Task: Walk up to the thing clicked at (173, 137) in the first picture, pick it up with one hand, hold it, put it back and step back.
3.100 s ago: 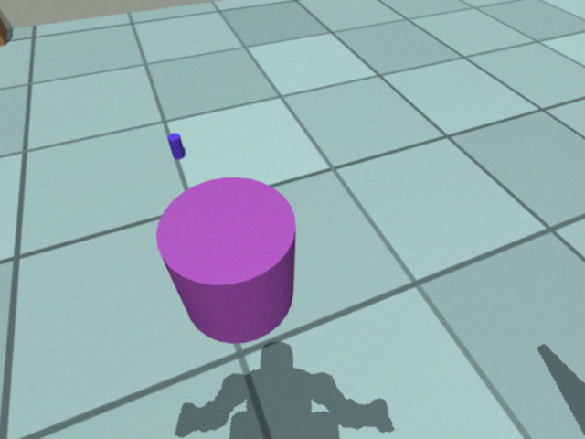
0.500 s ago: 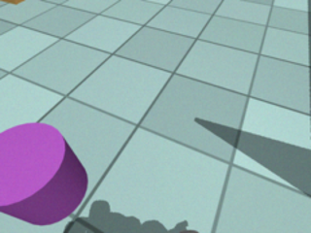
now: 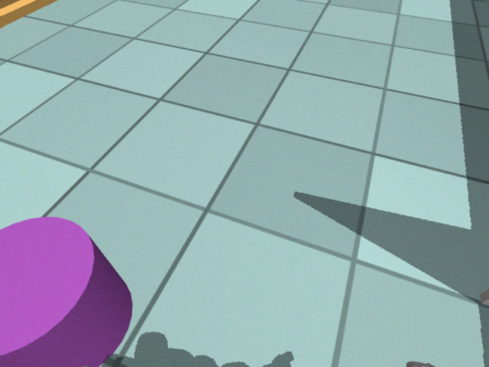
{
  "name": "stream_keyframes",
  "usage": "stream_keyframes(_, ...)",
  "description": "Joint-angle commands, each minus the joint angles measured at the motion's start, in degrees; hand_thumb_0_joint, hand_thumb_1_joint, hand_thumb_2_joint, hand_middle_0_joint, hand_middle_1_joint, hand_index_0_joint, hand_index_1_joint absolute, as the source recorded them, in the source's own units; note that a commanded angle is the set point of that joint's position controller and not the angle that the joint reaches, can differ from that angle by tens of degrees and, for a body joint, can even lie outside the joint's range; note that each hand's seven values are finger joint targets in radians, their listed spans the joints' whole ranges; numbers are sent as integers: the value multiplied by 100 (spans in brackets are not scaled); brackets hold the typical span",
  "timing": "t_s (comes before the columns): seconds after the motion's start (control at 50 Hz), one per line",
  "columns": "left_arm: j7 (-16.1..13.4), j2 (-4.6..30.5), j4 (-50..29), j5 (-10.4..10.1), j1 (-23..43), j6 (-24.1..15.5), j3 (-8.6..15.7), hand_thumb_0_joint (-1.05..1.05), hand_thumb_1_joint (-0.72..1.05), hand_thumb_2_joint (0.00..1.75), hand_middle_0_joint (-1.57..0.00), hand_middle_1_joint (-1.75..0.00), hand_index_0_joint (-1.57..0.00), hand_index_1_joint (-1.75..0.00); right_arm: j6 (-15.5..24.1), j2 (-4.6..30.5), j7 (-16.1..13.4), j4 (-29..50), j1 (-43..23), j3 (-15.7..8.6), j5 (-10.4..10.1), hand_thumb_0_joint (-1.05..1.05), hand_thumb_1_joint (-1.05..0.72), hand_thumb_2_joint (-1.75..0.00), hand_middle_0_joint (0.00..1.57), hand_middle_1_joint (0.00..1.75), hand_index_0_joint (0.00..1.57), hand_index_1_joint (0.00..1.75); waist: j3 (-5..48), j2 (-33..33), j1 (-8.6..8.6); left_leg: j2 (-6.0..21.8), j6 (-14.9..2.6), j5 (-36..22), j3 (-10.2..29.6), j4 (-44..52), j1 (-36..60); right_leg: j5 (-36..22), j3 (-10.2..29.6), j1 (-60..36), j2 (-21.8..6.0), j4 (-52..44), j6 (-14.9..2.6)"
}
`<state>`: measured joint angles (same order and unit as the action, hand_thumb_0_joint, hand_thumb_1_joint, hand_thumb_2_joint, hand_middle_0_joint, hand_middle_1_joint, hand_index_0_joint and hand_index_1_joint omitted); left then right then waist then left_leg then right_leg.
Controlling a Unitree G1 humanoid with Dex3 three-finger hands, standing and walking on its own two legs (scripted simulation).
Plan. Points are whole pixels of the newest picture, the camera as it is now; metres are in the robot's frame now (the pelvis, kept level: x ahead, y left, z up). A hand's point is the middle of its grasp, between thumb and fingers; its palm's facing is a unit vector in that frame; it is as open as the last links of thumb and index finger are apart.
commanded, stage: walk up
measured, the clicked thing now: out of the picture +0.73 +1.49 -0.71
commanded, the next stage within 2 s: stand in 0.12 s
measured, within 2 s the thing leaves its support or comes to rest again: neither
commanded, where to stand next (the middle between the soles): +0.07 +0.00 m, yaw +2 degrees
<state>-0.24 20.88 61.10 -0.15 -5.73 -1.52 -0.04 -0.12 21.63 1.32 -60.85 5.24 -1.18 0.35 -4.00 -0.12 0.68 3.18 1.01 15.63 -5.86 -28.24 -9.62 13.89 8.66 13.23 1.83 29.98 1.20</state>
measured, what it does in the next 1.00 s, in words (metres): stands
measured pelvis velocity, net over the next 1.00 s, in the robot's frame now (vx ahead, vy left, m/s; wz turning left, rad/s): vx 0.00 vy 0.01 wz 0.06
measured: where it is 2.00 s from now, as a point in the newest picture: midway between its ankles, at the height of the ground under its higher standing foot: outside the picture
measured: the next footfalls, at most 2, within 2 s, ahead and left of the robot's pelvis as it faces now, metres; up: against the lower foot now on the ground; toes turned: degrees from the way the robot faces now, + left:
none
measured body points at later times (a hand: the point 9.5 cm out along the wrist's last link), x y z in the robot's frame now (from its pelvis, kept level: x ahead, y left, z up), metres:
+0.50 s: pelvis +0.01 +0.00 +0.01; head +0.02 +0.01 +0.46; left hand +0.08 +0.31 -0.12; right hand +0.10 -0.30 -0.12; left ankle +0.00 +0.13 -0.74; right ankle +0.03 -0.13 -0.74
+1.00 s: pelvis +0.00 +0.01 +0.01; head +0.01 +0.01 +0.46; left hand +0.05 +0.31 -0.12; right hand +0.10 -0.29 -0.12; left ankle +0.00 +0.13 -0.74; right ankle +0.03 -0.13 -0.74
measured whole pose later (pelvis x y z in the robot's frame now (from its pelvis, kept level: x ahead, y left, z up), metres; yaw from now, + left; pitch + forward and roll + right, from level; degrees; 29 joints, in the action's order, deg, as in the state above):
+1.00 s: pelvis +0.00 +0.01 +0.01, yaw +3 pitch -2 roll +0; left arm 0.1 19.9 65.6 0.4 -7.0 -0.9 0.1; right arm 0.2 20.1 1.0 -65.0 5.7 -1.0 0.6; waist -3.1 -0.1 0.2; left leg 1.6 0.6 10.6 -2.9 -19.3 -6.2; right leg 9.2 5.6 7.6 -0.3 19.1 2.0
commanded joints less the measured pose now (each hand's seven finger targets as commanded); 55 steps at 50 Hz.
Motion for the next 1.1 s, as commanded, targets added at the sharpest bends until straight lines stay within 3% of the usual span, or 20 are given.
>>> stream_keyframes(0.0,-56,1217,-251,21,191,-85,235,0,90,90,-20,-30,-20,-30,147,1245,-91,278,-364,-285,-2,0,-90,-90,20,30,20,30,434,34,-19,577,-431,99,620,813,239,-1045,365,85,-477,-524,-357)
stream_keyframes(0.08,-59,1269,-235,46,265,-97,243,0,90,90,-20,-30,-20,-30,125,1195,-82,228,-383,-279,-17,0,-90,-90,20,30,20,30,438,-127,22,476,-366,102,465,710,398,-1131,553,163,-581,-752,-383)
stream_keyframes(0.1,-40,1248,-124,66,359,-92,209,0,90,90,-20,-30,-20,-30,126,1038,-91,163,-373,-210,-25,0,-90,-90,20,30,20,30,501,-160,71,465,-304,-178,723,901,313,-1162,471,-22,-705,-953,-297)
stream_keyframes(0.2,-28,1187,-9,30,345,-64,220,0,90,90,-20,-30,-20,-30,190,1144,-126,15,-363,-216,3,0,-90,-90,20,30,20,30,832,-14,12,561,-262,-1205,729,1012,660,-1914,230,-501,-701,-936,-229)
stream_keyframes(0.28,-28,1162,78,30,302,-35,213,0,90,90,-20,-30,-20,-30,190,1133,-134,-72,-383,-205,9,0,-90,-90,20,30,20,30,699,43,-21,537,-212,-902,749,1177,657,-1556,184,-438,-691,-1068,-212)
stream_keyframes(0.5,-47,1154,111,42,312,-60,217,0,90,90,-20,-30,-20,-30,179,1052,-136,-114,-276,-192,11,0,-90,-90,20,30,20,30,665,6,39,523,-208,-1100,754,1166,695,-1699,105,-470,-769,-1223,-190)
stream_keyframes(0.58,-43,1152,116,47,298,-50,224,0,90,90,-20,-30,-20,-30,168,1055,-138,-100,-296,-200,20,0,-90,-90,20,30,20,30,551,-8,29,522,-212,-840,790,1221,645,-1390,116,-368,-755,-1295,-195)
stream_keyframes(0.64,-29,1117,118,64,205,-34,211,0,90,90,-20,-30,-20,-30,163,1071,-129,-95,-345,-212,26,0,-90,-90,20,30,20,30,369,82,-8,508,-214,-286,826,1340,482,-915,108,-228,-728,-1402,-195)
stream_keyframes(0.72,-32,1148,99,70,192,-47,239,0,90,90,-20,-30,-20,-30,181,1062,-124,-79,-285,-213,33,0,-90,-90,20,30,20,30,526,47,4,515,-234,-637,834,1330,537,-1251,87,-390,-757,-1321,-189)
stream_keyframes(0.78,-21,1112,106,64,112,-44,217,0,90,90,-20,-30,-20,-30,179,1090,-117,-77,-306,-210,15,0,-90,-90,20,30,20,30,441,103,-22,505,-241,-418,865,1353,528,-1040,77,-305,-748,-1385,-190)
stream_keyframes(0.92,-31,1142,77,59,108,-48,219,0,90,90,-20,-30,-20,-30,192,1076,-132,-67,-219,-200,19,0,-90,-90,20,30,20,30,631,51,-16,514,-236,-1098,861,1233,603,-1432,21,-513,-791,-1271,-188)
stream_keyframes(1.08,-35,1185,60,70,116,-31,210,0,90,90,-20,-30,-20,-30,155,1063,-125,-76,-196,-196,22,0,-90,-90,20,30,20,30,395,-44,-12,460,-229,-514,893,1279,406,-890,26,-367,-798,-1392,-211)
